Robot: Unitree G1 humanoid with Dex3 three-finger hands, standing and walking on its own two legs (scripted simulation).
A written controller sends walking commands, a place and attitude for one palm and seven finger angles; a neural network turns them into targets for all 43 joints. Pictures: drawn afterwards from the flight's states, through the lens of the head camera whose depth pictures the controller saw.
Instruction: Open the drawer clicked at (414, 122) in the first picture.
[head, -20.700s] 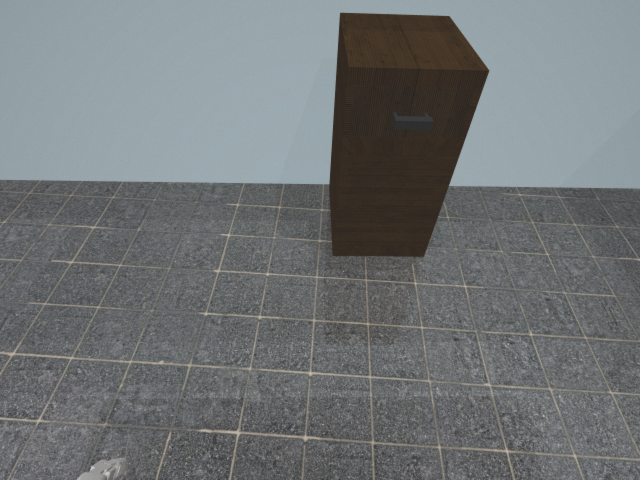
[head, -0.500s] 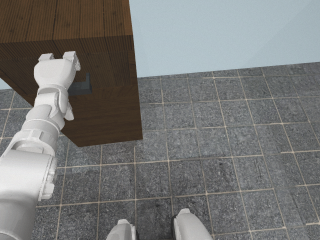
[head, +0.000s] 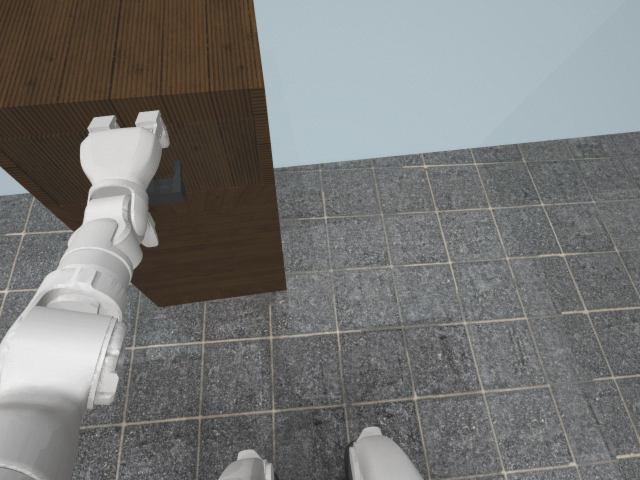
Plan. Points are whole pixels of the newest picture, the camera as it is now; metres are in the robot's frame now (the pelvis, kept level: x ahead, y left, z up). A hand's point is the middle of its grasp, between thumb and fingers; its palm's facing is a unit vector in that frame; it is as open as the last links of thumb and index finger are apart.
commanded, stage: re-aim the fingers above the handle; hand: left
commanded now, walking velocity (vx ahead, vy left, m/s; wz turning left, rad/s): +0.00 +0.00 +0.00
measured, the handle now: (146, 181) +0.56 +0.22 -0.06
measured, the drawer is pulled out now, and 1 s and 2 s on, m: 0.00 0.00 0.00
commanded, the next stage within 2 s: lower the fingers behind the handle in 0.24 s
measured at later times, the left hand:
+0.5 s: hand (139, 185) +0.51 +0.20 +0.00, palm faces -0.04 +0.03 -1.00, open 13.7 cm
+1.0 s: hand (145, 209) +0.50 +0.21 -0.05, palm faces -0.07 +0.01 -1.00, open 13.8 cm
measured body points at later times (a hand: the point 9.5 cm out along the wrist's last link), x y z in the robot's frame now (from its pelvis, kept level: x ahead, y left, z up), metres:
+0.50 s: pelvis +0.00 +0.00 -0.01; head +0.13 +0.00 +0.42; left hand +0.51 +0.20 +0.05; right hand -0.01 -0.28 -0.13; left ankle -0.03 +0.10 -0.68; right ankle +0.01 -0.13 -0.68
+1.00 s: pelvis -0.01 +0.00 -0.03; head +0.15 +0.00 +0.39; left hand +0.50 +0.21 +0.00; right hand -0.03 -0.27 -0.15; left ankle -0.03 +0.10 -0.68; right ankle +0.01 -0.13 -0.68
